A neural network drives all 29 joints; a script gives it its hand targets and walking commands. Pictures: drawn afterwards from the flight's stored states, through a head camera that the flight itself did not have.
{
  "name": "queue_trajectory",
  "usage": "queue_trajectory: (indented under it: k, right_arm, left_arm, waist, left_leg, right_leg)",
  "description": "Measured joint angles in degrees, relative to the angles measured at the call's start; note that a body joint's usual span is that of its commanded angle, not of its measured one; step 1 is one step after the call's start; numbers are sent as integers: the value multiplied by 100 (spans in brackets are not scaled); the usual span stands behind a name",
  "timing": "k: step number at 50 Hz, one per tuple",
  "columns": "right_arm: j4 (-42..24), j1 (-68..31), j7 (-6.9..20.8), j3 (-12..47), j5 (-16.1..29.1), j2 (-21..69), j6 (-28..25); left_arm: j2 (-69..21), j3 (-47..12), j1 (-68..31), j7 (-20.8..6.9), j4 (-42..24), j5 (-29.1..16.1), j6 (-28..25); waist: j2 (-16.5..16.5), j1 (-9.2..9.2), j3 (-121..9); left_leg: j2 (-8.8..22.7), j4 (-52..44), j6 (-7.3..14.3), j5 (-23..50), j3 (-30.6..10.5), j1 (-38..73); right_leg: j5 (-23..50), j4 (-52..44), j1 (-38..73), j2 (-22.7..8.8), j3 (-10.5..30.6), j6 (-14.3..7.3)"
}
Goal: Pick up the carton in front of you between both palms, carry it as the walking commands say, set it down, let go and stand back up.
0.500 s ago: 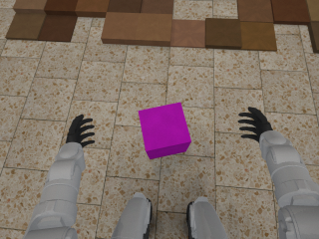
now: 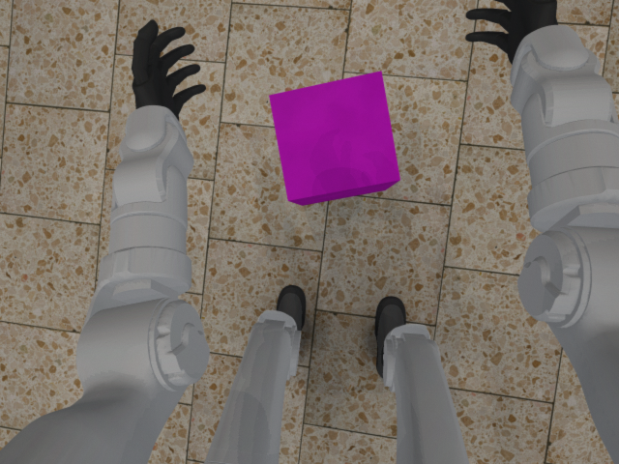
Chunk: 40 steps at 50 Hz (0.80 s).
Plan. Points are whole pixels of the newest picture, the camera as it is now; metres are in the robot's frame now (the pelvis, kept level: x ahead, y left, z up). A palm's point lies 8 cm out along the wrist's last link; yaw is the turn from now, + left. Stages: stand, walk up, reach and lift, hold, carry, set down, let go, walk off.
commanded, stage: reach and lift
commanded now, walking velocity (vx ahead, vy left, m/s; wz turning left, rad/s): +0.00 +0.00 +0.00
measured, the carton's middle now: (335, 149) +0.53 +0.05 -0.54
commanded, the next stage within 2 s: none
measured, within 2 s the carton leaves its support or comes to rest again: leaves its support in 1.82 s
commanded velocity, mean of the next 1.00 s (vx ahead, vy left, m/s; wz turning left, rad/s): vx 0.00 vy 0.00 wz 0.00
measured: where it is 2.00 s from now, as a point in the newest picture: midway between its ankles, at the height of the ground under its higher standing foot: (338, 345)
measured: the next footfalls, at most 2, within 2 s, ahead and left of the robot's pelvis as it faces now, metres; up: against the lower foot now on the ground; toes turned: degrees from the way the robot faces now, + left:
none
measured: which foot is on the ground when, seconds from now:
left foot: down 0.00-1.00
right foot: down 0.00-1.00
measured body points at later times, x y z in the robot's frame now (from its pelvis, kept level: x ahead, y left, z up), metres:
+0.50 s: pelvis -0.03 +0.00 -0.16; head +0.34 +0.00 +0.10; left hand +0.48 +0.24 -0.32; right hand +0.58 -0.13 -0.32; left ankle +0.06 +0.14 -0.63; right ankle +0.05 -0.13 -0.63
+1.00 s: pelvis -0.05 +0.00 -0.28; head +0.35 +0.01 -0.08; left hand +0.49 +0.22 -0.48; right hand +0.57 -0.14 -0.48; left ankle +0.06 +0.13 -0.63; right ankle +0.05 -0.12 -0.63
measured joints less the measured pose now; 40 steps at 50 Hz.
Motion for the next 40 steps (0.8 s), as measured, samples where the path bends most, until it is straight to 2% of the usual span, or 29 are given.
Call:
queue_trajectory:
  k: [4, 6, 12, 20, 25, 30, 40]
  right_arm:
    - [237, -147, -20, -179, -257, 64, -123]
    - [448, -242, -28, -202, -278, 88, -185]
    - [451, -204, -151, -289, -300, 195, -321]
    - [656, -343, -378, 165, 170, -141, -445]
    - [397, -717, -523, 746, 769, -430, -344]
    - [769, -1396, -565, 1080, 1055, -744, -198]
    - [1246, -2051, -458, 1497, 1461, -1021, -356]
  left_arm:
    - [-190, 184, -87, -38, 73, 145, -148]
    - [-227, 295, -182, -69, 209, 227, -208]
    - [-185, 489, -210, -141, 342, 416, -376]
    - [116, 75, -387, -28, 757, -95, -459]
    - [366, -298, -736, 176, 652, -541, -409]
    - [683, -707, -1408, 310, 973, -1017, -209]
    - [726, -888, -2235, 346, 1492, -1053, -316]
  waist:
    - [-21, 15, -165]
    - [-52, 21, -223]
    - [-110, 6, -288]
    - [-52, 8, -250]
    - [20, 21, 234]
    - [114, -10, 806]
    - [192, -30, 1814]
  left_leg:
    - [-53, 123, -35, -55, -49, -292]
    - [-43, 283, -41, -135, -58, -476]
    - [-76, 1063, -76, -419, -69, -1193]
    - [-151, 2697, -61, -904, -80, -2586]
    - [-199, 3783, -81, -1096, -67, -3306]
    - [-285, 4643, -136, -1152, -46, -3782]
    - [-289, 5668, -163, -1241, -18, -4218]
  right_leg:
    - [-100, 146, -284, 18, 59, 25]
    - [-171, 295, -465, 44, 62, 28]
    - [-464, 1077, -1172, 111, 135, 53]
    - [-984, 2717, -2522, 186, 172, 138]
    - [-1197, 3828, -3237, 221, 181, 192]
    - [-1334, 4746, -3695, 196, 194, 208]
    - [-1454, 5794, -4121, 217, 186, 230]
